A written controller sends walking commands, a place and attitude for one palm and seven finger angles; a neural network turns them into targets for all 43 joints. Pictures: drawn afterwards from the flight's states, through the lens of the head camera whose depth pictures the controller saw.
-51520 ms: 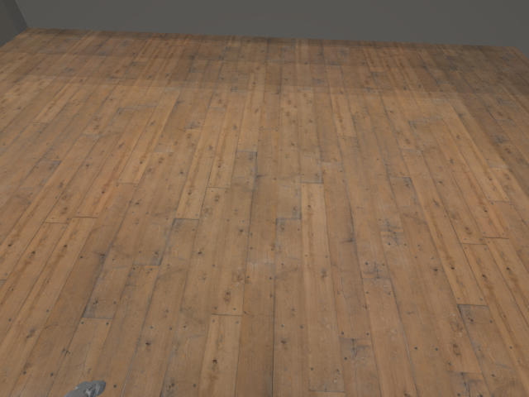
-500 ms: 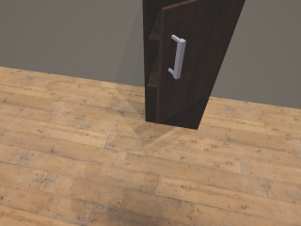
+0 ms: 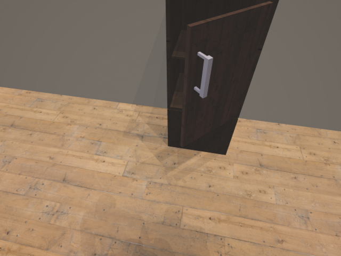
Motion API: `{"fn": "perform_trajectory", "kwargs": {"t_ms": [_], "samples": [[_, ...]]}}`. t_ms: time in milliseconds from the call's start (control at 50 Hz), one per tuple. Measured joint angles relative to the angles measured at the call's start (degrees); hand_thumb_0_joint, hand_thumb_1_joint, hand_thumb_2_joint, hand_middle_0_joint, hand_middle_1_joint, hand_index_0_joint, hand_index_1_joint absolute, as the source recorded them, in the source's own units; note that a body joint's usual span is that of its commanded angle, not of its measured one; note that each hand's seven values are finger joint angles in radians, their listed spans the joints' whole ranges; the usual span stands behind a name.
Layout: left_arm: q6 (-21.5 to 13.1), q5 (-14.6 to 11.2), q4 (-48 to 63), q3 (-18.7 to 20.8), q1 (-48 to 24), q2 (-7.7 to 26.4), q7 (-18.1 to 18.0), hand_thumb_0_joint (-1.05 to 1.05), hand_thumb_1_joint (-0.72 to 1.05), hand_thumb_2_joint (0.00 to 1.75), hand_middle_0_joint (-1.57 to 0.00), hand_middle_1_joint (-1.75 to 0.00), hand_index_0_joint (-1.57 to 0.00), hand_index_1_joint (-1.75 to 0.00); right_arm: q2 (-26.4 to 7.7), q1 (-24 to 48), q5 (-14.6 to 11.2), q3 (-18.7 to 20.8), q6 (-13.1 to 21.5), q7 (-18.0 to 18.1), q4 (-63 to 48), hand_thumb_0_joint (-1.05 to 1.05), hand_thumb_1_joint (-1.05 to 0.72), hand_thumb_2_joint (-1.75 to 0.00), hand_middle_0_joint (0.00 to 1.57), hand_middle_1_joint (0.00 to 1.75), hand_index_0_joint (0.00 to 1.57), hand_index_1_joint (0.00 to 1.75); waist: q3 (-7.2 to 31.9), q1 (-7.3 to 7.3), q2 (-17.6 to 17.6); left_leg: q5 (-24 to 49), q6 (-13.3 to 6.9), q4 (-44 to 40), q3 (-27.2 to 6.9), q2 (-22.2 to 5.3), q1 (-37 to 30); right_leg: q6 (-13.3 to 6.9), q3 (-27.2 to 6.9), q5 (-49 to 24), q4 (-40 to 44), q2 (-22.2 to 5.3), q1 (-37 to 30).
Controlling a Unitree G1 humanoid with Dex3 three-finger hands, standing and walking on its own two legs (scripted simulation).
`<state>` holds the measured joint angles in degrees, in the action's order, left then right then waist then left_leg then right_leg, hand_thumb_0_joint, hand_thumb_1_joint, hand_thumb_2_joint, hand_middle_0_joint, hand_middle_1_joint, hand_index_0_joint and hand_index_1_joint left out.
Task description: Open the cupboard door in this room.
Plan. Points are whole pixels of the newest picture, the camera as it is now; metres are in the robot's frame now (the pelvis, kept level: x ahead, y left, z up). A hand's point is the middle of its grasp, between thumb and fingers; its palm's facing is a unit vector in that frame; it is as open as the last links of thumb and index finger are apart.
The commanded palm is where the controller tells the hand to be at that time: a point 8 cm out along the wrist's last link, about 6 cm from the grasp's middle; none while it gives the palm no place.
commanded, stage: let the arm hang, fingers relaxed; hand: left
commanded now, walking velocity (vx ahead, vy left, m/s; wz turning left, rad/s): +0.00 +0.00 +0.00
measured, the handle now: (202, 75) +0.68 -0.07 +0.06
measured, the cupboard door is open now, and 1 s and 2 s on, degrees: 45 45 45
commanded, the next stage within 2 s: look to check the result in 0.26 s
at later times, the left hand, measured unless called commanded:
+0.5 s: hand out of the picture -0.01 +0.18 -0.18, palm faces +0.03 -0.98 -0.18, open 7.3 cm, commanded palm none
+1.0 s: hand out of the picture +0.04 +0.21 -0.17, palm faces +0.01 -0.97 -0.24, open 7.3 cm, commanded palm none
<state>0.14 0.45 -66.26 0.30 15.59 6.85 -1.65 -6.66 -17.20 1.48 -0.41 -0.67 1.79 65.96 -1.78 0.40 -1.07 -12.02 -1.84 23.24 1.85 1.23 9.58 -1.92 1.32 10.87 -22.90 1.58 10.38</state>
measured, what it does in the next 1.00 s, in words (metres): stands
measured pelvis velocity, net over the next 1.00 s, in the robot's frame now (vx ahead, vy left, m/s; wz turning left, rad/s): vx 0.01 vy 0.02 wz -0.01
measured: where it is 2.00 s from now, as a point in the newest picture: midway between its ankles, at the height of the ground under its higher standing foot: outside the picture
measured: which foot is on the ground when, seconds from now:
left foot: down 0.00-1.00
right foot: down 0.00-1.00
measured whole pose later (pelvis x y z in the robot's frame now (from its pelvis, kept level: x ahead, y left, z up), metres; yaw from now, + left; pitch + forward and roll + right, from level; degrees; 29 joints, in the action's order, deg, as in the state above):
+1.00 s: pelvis +0.01 +0.02 +0.00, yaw +0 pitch -1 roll +0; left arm -0.4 0.5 -65.4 0.9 11.6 11.5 -1.3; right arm -11.9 -12.1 1.2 0.4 0.1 1.7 65.2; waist -2.9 0.1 -0.6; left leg -12.3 -3.0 21.5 2.6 2.5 8.1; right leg -0.5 0.4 11.5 -22.2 0.4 9.5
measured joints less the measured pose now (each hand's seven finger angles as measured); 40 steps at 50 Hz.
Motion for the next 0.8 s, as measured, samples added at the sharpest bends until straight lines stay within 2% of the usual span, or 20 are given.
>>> {"fn": "perform_trajectory", "kwargs": {"t_ms": [500, 800], "samples": [[-0.36, 0.1, -0.08, 0.25, 0.36, 0.62, -0.04, 0.0, 0.91, 0.9, -0.2, -0.29, -0.2, -0.3, -0.7, 0.1, -0.16, 0.33, 0.61, 0.05, -0.39, 0.01, -0.91, -0.9, 0.2, 0.3, 0.2, 0.3, -0.4, 0.04, 0.43, 0.02, -1.34, -0.25, 0.74, 1.34, 0.02, 1.36, -0.77, 0.41, -0.88, -1.33, 0.6], [-0.71, 0.14, 0.23, 0.33, -1.69, 2.61, 0.31, 0.0, 0.91, 0.9, -0.2, -0.29, -0.2, -0.3, -3.09, 2.72, -0.28, 0.58, 0.88, -0.23, -0.47, 0.01, -0.91, -0.9, 0.2, 0.3, 0.2, 0.3, -1.05, -0.01, 0.36, -0.04, -1.41, -1.18, 0.57, 1.48, -0.72, 1.46, -0.67, 0.58, 0.0, -1.44, -0.18]]}}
